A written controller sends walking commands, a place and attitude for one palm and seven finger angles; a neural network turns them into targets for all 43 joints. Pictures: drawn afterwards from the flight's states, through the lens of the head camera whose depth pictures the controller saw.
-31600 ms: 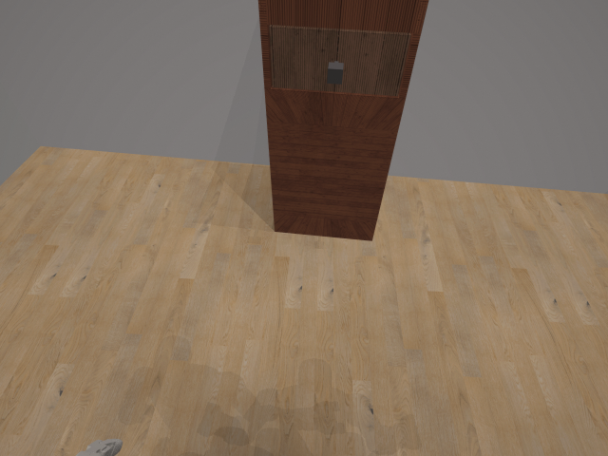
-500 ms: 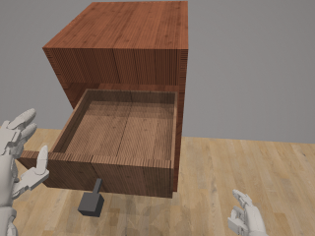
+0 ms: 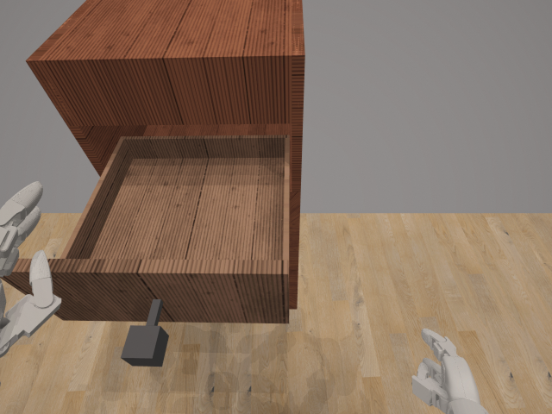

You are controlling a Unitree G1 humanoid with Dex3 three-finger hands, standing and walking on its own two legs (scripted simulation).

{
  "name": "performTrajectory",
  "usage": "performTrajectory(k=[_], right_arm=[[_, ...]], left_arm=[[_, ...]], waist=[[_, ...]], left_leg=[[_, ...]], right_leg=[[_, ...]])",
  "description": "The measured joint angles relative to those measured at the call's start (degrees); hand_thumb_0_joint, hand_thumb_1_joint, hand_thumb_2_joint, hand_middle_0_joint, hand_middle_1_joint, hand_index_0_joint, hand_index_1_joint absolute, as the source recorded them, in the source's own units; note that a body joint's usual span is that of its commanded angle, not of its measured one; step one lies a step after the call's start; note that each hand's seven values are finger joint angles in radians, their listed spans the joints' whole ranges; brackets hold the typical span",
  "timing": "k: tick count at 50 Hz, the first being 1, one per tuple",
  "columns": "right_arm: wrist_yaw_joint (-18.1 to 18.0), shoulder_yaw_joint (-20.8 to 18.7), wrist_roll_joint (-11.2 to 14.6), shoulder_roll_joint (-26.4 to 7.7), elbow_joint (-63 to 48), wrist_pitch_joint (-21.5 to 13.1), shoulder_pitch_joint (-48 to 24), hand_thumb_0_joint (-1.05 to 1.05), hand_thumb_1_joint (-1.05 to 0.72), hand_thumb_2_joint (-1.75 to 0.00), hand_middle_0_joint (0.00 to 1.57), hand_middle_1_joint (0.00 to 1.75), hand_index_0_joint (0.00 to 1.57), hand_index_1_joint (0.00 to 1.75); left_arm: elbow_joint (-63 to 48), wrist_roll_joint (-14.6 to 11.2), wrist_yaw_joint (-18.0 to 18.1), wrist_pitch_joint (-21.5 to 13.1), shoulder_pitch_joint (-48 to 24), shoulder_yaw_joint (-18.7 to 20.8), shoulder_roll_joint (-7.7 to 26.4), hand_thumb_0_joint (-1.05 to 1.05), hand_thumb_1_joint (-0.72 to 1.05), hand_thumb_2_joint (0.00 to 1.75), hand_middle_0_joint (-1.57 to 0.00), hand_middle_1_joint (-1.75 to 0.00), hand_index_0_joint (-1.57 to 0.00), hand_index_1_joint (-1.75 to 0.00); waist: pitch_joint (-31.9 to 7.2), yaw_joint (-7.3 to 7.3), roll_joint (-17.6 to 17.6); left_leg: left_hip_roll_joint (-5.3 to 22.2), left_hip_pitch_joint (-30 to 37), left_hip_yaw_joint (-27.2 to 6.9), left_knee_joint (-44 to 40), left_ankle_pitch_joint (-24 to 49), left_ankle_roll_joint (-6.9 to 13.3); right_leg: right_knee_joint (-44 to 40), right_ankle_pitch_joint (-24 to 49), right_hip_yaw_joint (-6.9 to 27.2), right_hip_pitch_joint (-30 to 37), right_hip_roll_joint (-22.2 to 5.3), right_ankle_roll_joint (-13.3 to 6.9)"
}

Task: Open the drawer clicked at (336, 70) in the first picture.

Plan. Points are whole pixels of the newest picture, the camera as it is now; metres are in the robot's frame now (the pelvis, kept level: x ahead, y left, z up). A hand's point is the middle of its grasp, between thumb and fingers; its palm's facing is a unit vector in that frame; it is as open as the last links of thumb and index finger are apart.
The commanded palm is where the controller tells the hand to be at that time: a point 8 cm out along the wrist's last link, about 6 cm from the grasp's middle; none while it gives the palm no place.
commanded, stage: step back with the hand held close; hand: left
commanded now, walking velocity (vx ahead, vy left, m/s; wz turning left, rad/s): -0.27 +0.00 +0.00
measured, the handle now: (150, 330) +0.23 +0.20 +0.00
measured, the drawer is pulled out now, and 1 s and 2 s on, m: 0.30 0.30 0.30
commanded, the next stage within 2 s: stop stepping back and stand still in 0.92 s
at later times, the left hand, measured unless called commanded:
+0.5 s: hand out of the picture +0.12 +0.25 +0.18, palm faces +0.37 -0.81 -0.45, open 7.4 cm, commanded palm +0.05 +0.30 +0.20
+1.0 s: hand out of the picture +0.04 +0.22 +0.19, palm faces +0.21 -0.82 -0.53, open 7.4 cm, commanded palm -0.03 +0.28 +0.20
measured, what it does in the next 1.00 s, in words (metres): walks backwards: right foot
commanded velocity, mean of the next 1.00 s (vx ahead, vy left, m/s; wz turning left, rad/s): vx -0.34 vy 0.00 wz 0.01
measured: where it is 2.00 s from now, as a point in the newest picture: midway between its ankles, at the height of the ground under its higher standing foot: outside the picture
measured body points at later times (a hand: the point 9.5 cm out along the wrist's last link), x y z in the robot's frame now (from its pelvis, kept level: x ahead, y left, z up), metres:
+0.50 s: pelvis -0.07 +0.02 -0.01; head -0.04 +0.04 +0.43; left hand +0.09 +0.29 +0.20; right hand +0.11 -0.20 -0.09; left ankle +0.00 +0.11 -0.74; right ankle -0.02 -0.10 -0.74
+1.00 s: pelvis -0.17 +0.01 +0.00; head -0.12 +0.03 +0.44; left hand +0.02 +0.26 +0.21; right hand +0.01 -0.23 -0.08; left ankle -0.11 +0.10 -0.70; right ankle -0.22 -0.12 -0.74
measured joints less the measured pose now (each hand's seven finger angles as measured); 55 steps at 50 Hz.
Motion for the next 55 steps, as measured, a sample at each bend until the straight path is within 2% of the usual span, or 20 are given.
performTrajectory(k=[5,11,19,24,26,28,31,34,40,43,44,45,46,49,50,51,52,53,54,55], right_arm=[[-0.62,-1.01,0.22,0.2,-0.46,0.63,0.51,0.01,-0.91,-0.9,0.2,0.3,0.2,0.3],[-0.75,-0.42,-0.16,1.16,-0.62,-0.57,1.52,0.01,-0.91,-0.9,0.2,0.3,0.2,0.3],[0.02,1.59,-0.41,2.76,-1.07,-3.32,1.84,0.01,-0.9,-0.9,0.2,0.3,0.2,0.3],[0.44,1.81,-0.78,2.66,0.18,-4.18,1.86,0.01,-0.9,-0.9,0.2,0.3,0.2,0.3],[0.4,1.61,-1.0,2.43,0.99,-4.0,1.71,0.01,-0.9,-0.9,0.2,0.3,0.2,0.3],[0.17,1.41,-1.09,2.22,1.22,-3.75,1.9,0.01,-0.9,-0.9,0.2,0.3,0.2,0.3],[-0.05,1.12,-1.28,2.77,0.93,-4.24,2.34,0.01,-0.9,-0.9,0.2,0.3,0.2,0.3],[0.45,1.09,-1.74,3.8,0.89,-5.81,2.78,0.01,-0.9,-0.9,0.2,0.3,0.2,0.3],[2.32,2.64,-2.13,4.44,1.63,-8.17,0.52,0.01,-0.9,-0.9,0.2,0.3,0.2,0.3],[2.84,3.32,-2.02,4.45,0.92,-8.17,-1.44,0.01,-0.9,-0.9,0.2,0.3,0.2,0.3],[2.91,3.29,-1.89,3.98,0.82,-8.0,-2.34,0.01,-0.9,-0.9,0.2,0.3,0.2,0.3],[2.89,3.15,-1.72,3.52,0.89,-7.61,-3.01,0.01,-0.9,-0.9,0.2,0.3,0.2,0.3],[2.88,2.95,-1.21,3.42,1.13,-7.13,-3.13,0.01,-0.9,-0.9,0.2,0.3,0.2,0.3],[2.0,2.27,-0.17,3.78,2.28,-5.0,-1.42,0.01,-0.9,-0.9,0.2,0.3,0.2,0.3],[1.43,2.19,-0.27,3.78,2.46,-4.22,-0.8,0.01,-0.9,-0.9,0.2,0.3,0.2,0.3],[0.84,2.23,-0.33,3.61,2.54,-3.62,-0.37,0.01,-0.9,-0.9,0.2,0.3,0.2,0.3],[0.36,2.24,-0.39,3.24,2.39,-3.2,-0.1,0.01,-0.9,-0.9,0.2,0.3,0.2,0.3],[0.12,2.02,-0.44,2.52,1.74,-3.04,0.19,0.01,-0.9,-0.9,0.2,0.3,0.2,0.3],[0.09,1.31,-0.47,2.03,1.14,-3.23,0.32,0.01,-0.9,-0.9,0.2,0.3,0.2,0.3],[0.22,0.53,-0.27,2.35,1.18,-3.57,-0.03,0.01,-0.9,-0.9,0.2,0.3,0.2,0.3]], left_arm=[[-2.25,-0.13,0.38,-0.3,2.88,0.66,2.22,0.02,0.88,0.9,-0.22,-0.3,-0.22,-0.3],[-3.98,0.05,1.72,-1.27,2.96,2.59,3.65,0.02,0.88,0.9,-0.22,-0.3,-0.22,-0.3],[-4.48,0.78,2.69,-2.76,0.83,3.24,2.24,0.02,0.88,0.9,-0.21,-0.3,-0.22,-0.3],[-5.44,0.78,3.31,-3.02,-0.88,1.57,0.7,0.02,0.88,0.9,-0.21,-0.3,-0.22,-0.3],[-6.07,0.83,3.46,-2.99,-1.53,1.2,0.63,0.02,0.88,0.9,-0.21,-0.3,-0.22,-0.3],[-6.54,0.81,3.59,-3.04,-1.57,1.56,1.12,0.02,0.88,0.9,-0.21,-0.3,-0.22,-0.3],[-6.03,1.47,3.61,-3.53,-1.56,3.33,2.39,0.02,0.88,0.9,-0.22,-0.3,-0.22,-0.3],[-6.04,1.36,3.73,-3.95,-1.58,5.02,3.66,0.02,0.88,0.9,-0.21,-0.3,-0.22,-0.3],[-6.92,0.36,2.37,-4.72,-2.53,4.67,3.87,0.02,0.89,0.9,-0.21,-0.3,-0.21,-0.3],[-7.01,-0.45,1.03,-4.8,-3.14,4.89,5.16,0.02,0.89,0.9,-0.21,-0.3,-0.21,-0.3],[-6.76,-0.66,0.34,-5.05,-3.6,4.5,4.92,0.02,0.89,0.9,-0.21,-0.3,-0.21,-0.3],[-6.61,-0.88,-0.31,-5.26,-3.72,4.03,4.7,0.02,0.88,0.9,-0.21,-0.3,-0.21,-0.3],[-6.84,-1.17,-0.79,-5.36,-3.15,3.79,4.97,0.02,0.88,0.9,-0.21,-0.3,-0.21,-0.3],[-7.93,-0.97,-0.95,-5.64,0.66,3.86,5.54,0.02,0.88,0.9,-0.22,-0.3,-0.22,-0.3],[-7.98,-0.52,-0.64,-5.54,1.7,4.01,5.19,0.02,0.88,0.9,-0.22,-0.3,-0.22,-0.3],[-7.77,-0.11,-0.25,-5.42,2.33,4.19,4.72,0.02,0.88,0.9,-0.22,-0.3,-0.22,-0.3],[-7.46,0.14,0.19,-5.2,2.58,4.31,4.17,0.02,0.88,0.9,-0.22,-0.3,-0.22,-0.3],[-7.34,0.29,0.71,-4.84,2.66,4.35,3.68,0.02,0.88,0.9,-0.22,-0.3,-0.22,-0.3],[-7.28,0.39,1.2,-4.4,2.33,4.46,3.69,0.02,0.88,0.9,-0.22,-0.3,-0.22,-0.3],[-6.84,0.3,1.52,-4.06,1.27,4.56,4.1,0.02,0.88,0.9,-0.22,-0.3,-0.22,-0.3]], waist=[[0.29,-0.71,-1.57],[0.14,0.07,-3.22],[0.31,1.17,-3.41],[0.56,0.91,-3.31],[1.14,0.51,-3.79],[1.44,0.25,-4.1],[1.46,0.16,-4.51],[0.9,0.21,-4.46],[0.86,1.5,-4.48],[1.57,1.44,-4.83],[2.41,1.29,-3.5],[3.36,0.81,-2.03],[3.79,0.42,-1.76],[1.89,0.33,-5.06],[1.03,0.07,-6.07],[0.4,-0.28,-6.79],[0.05,-0.65,-7.01],[-0.1,-0.98,-6.17],[-0.05,-1.33,-5.5],[0.86,-1.21,-6.64]], left_leg=[[-0.62,-2.22,0.21,1.08,0.76,0.57],[-1.24,-4.56,0.33,1.67,2.23,1.24],[-1.23,-7.72,0.2,4.47,2.95,1.51],[-0.83,-10.4,-0.25,9.21,-3.28,0.93],[-0.84,-10.42,0.0,9.44,-1.78,1.01],[-0.56,-10.12,0.5,8.47,3.33,1.69],[-0.38,-10.12,1.12,7.59,4.02,2.61],[0.18,-10.41,1.04,4.94,5.7,2.63],[2.37,-12.14,2.61,0.82,10.11,1.85],[2.82,-14.16,3.1,-0.11,12.53,1.11],[3.71,-14.8,2.42,0.01,13.24,0.78],[4.44,-15.24,1.31,0.5,12.52,0.54],[4.19,-15.8,0.42,2.75,8.26,-0.11],[0.32,-16.69,0.25,19.33,-6.41,-1.11],[-0.54,-15.58,0.81,21.2,-9.08,-1.21],[-0.98,-13.48,1.46,19.17,-9.43,-1.27],[-0.95,-10.54,2.03,13.67,-5.98,-1.28],[0.06,-7.44,2.16,7.12,2.41,-0.81],[0.39,-6.05,1.91,3.33,3.66,0.24],[-0.5,-6.21,2.34,2.92,2.93,0.99]], right_leg=[[1.76,0.37,0.09,-2.49,-0.7,0.52],[3.16,1.45,0.09,-5.12,-1.4,1.13],[6.03,2.09,-0.23,-8.18,-1.53,1.2],[6.43,2.85,-0.99,-8.96,-1.28,0.92],[7.39,2.67,-1.12,-9.12,-1.57,1.21],[8.33,2.43,-1.06,-9.39,-1.63,1.59],[15.14,-5.34,0.74,-11.16,-1.07,1.86],[20.82,-10.69,2.22,-10.64,-0.4,1.88],[14.41,-11.72,2.67,-4.0,-0.76,2.14],[5.71,-7.85,2.09,0.3,-0.95,1.48],[3.95,-6.27,1.4,0.73,-0.02,1.63],[2.89,-4.98,0.56,1.13,1.05,1.75],[2.45,-4.16,0.13,1.27,1.3,1.74],[3.01,-3.61,1.01,0.08,-1.01,1.62],[2.83,-3.31,1.24,-0.3,-1.79,1.67],[2.85,-2.88,1.27,-0.84,-2.44,1.76],[3.5,-2.46,1.02,-1.71,-2.8,1.93],[4.93,-2.26,0.28,-2.92,-2.46,2.17],[7.07,-2.69,-0.33,-4.56,-2.28,2.42],[9.67,-5.05,0.51,-6.03,-3.02,2.25]])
